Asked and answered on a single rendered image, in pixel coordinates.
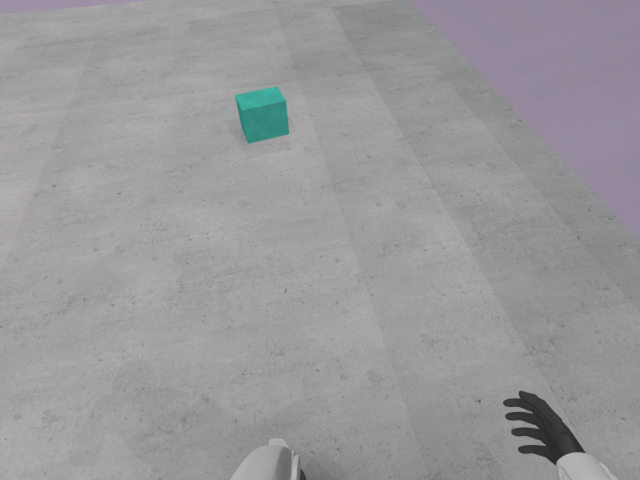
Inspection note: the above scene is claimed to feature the carton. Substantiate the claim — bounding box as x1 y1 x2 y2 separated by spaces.
235 86 289 144

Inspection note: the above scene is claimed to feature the robot right hand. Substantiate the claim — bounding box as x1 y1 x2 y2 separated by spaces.
503 391 586 465

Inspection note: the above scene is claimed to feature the robot right forearm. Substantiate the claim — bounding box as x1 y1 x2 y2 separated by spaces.
556 452 620 480

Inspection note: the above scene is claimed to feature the robot left shin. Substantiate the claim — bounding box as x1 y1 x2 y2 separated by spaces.
268 439 292 452

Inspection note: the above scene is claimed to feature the robot left thigh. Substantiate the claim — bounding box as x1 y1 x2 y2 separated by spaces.
230 445 301 480

